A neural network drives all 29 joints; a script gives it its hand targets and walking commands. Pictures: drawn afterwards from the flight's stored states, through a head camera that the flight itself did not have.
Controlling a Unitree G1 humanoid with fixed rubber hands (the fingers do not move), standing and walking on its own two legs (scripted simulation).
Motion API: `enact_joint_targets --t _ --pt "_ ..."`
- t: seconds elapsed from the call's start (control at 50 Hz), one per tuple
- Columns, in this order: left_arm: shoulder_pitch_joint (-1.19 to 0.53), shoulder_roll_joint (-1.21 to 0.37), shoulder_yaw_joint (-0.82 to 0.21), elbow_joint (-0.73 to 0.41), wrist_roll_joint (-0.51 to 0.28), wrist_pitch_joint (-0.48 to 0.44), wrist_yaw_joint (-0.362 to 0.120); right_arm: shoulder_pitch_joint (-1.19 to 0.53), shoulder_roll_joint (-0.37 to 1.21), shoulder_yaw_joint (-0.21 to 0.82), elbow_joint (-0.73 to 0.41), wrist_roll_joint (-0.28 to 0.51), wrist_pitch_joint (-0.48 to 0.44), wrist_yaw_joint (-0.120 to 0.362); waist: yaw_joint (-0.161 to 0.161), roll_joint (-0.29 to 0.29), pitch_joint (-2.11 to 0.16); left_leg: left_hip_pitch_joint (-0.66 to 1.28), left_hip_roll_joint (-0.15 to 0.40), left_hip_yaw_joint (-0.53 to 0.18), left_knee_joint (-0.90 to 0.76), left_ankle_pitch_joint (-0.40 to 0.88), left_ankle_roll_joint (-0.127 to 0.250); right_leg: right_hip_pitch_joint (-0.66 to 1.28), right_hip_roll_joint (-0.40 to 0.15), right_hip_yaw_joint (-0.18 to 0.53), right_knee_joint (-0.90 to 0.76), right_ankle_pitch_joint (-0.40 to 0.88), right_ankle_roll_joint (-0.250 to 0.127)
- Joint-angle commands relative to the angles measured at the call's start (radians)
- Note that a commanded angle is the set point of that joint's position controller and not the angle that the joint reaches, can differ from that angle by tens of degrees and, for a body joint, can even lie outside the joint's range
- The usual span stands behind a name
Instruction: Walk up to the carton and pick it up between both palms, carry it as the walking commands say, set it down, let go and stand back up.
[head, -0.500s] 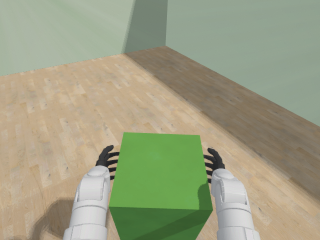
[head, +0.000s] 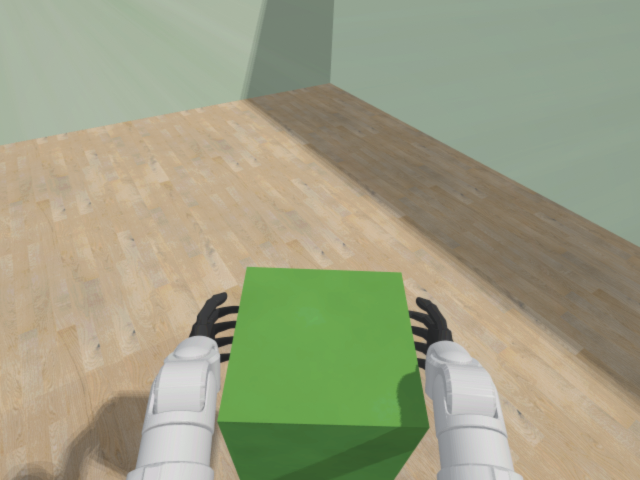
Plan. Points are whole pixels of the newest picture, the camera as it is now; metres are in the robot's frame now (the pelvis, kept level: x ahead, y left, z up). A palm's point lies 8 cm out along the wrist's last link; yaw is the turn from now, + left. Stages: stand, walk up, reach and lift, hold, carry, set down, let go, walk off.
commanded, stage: reach and lift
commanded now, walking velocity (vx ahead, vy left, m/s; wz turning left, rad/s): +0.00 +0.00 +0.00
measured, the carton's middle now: (319, 382) +0.28 +0.00 -0.03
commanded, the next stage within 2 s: hold in 0.30 s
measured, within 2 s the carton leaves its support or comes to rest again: neither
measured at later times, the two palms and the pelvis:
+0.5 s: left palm (203, 359) +0.27 +0.15 +0.05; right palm (442, 361) +0.27 -0.15 +0.04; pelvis +0.00 +0.00 +0.00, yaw +0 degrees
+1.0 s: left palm (200, 358) +0.27 +0.15 +0.05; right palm (439, 361) +0.27 -0.15 +0.05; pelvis -0.01 +0.00 +0.00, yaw +0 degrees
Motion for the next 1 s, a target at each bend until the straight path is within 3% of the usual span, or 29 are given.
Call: enact_joint_targets --t 0.0,0.26,0.62,0.98 --pt "-0.512 -0.949 -0.594 -0.057 -0.273 -0.029 -0.225 -0.542 0.929 0.609 -0.075 0.283 -0.034 0.239 0.000 0.006 -0.266 0.064 -0.031 0.046 -0.047 0.213 -0.010 0.063 0.036 -0.054 -0.044 0.211 0.010" --pt "-0.460 -0.921 -0.610 -0.109 -0.283 -0.023 -0.227 -0.478 0.934 0.626 -0.110 0.289 -0.023 0.230 -0.007 -0.001 -0.240 0.053 -0.037 0.046 -0.053 0.196 -0.001 0.076 0.033 -0.050 -0.052 0.218 0.013" --pt "-0.526 -0.925 -0.591 -0.066 -0.277 -0.026 -0.240 -0.535 0.953 0.607 -0.062 0.285 -0.025 0.235 -0.003 -0.001 -0.212 0.021 -0.034 0.055 -0.049 0.080 0.005 0.048 0.027 -0.050 -0.052 0.094 0.008" --pt "-0.509 -0.944 -0.599 -0.071 -0.279 -0.022 -0.233 -0.525 0.941 0.606 -0.075 0.284 -0.028 0.243 -0.004 0.008 -0.223 0.040 -0.029 0.048 -0.053 0.129 0.002 0.052 0.034 -0.053 -0.047 0.130 0.001"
